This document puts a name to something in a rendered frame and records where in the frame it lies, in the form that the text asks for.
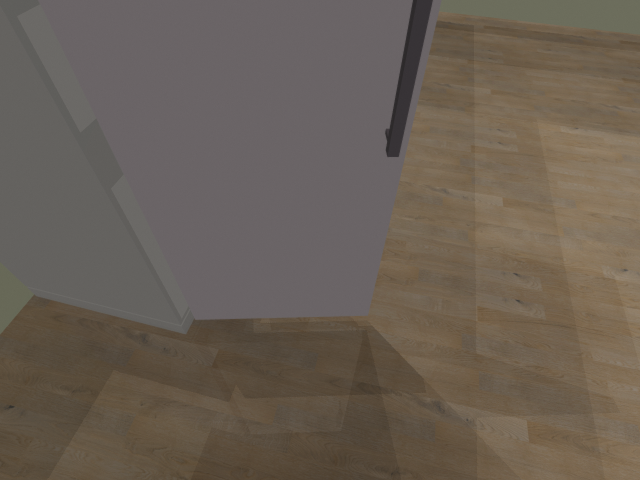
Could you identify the handle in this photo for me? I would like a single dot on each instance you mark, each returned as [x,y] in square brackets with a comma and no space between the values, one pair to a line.
[418,22]

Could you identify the fridge door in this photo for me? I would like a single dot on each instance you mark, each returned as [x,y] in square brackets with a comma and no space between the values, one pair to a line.
[252,135]

